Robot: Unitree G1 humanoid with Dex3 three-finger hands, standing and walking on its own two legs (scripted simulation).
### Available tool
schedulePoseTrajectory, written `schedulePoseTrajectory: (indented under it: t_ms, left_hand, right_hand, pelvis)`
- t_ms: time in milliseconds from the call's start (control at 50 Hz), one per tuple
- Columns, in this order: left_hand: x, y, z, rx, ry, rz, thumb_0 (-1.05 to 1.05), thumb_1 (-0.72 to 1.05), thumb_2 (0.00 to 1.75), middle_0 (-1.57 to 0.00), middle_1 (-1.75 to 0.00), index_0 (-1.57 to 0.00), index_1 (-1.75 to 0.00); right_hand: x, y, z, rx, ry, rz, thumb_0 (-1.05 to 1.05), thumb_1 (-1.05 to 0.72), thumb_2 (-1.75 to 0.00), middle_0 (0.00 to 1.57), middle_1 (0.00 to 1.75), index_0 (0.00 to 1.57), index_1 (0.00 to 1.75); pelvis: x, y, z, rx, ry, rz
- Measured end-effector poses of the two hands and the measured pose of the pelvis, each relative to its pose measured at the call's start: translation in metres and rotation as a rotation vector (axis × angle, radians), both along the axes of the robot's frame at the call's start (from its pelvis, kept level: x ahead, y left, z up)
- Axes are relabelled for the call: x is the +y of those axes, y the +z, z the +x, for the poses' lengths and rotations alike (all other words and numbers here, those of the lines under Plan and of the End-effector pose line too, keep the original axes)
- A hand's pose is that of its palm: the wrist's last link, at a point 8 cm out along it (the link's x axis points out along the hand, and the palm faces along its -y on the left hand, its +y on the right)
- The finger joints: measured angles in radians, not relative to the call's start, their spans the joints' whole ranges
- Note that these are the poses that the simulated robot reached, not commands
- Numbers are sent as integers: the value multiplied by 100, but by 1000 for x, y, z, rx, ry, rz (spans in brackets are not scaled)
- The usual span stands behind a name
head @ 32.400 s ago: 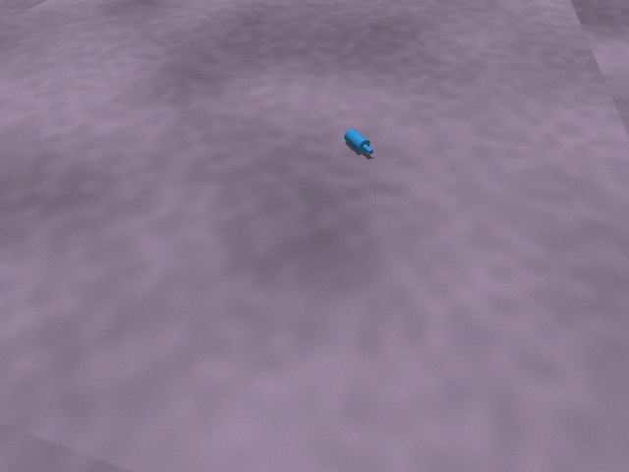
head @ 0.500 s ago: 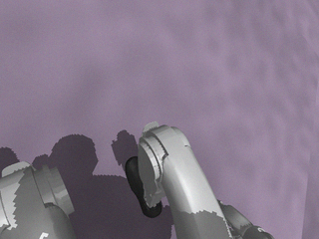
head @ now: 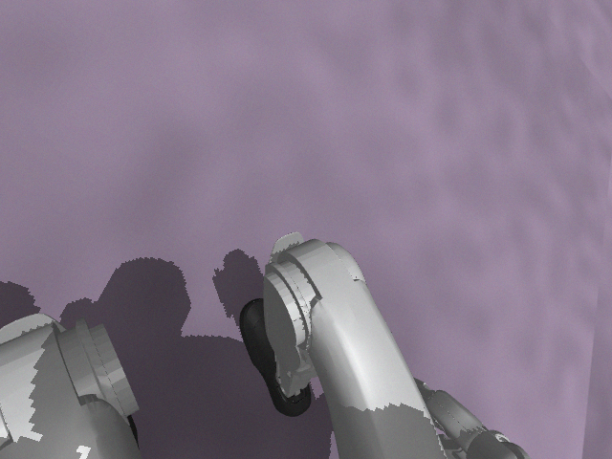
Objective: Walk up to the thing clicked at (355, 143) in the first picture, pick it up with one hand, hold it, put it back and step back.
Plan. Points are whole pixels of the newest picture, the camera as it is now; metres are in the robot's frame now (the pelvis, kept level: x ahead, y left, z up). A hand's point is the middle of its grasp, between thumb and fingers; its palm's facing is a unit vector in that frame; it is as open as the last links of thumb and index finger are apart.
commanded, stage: close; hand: left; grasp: from above
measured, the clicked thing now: out of the picture +0.46 +0.36 -0.27
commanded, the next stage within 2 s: settle in 0.28 s
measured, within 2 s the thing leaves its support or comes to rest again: leaves its support in 0.72 s
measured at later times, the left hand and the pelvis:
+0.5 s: hand out of the picture +0.44 +0.37 -0.24, palm faces -0.44 -0.17 -0.88, open 10.1 cm; pelvis +0.00 +0.00 +0.00, yaw +0 degrees
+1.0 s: hand out of the picture +0.44 +0.39 -0.17, palm faces -0.41 -0.13 -0.90, open 9.9 cm; pelvis +0.00 +0.00 +0.01, yaw +2 degrees
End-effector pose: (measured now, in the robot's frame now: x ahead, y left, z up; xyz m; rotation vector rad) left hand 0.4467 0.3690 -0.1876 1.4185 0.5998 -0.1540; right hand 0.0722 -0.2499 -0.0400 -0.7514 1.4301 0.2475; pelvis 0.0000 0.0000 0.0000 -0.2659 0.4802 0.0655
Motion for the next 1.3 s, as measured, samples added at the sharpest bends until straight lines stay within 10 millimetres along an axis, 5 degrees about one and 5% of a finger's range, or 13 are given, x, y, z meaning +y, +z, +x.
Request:
schedulePoseTrajectory:
  t_ms: [700,1040,1300]
  left_hand:
    - [8,6,1,-6,3,10,2,6,36,-68,-51,-72,-47]
    - [24,81,0,-21,8,52,2,7,28,-73,-43,-77,-39]
    - [14,113,-3,2,-40,24,2,6,28,-74,-42,-79,-38]
  right_hand:
    - [2,2,3,-2,-6,-10,0,-91,-90,20,30,20,30]
    - [-5,-6,34,-79,-77,51,0,-91,-90,20,30,20,30]
    - [-14,-5,20,-68,-152,19,0,-91,-90,20,30,20,30]
  pelvis:
    - [1,1,2,17,0,-6]
    - [0,15,2,80,34,19]
    - [-6,25,-5,83,51,46]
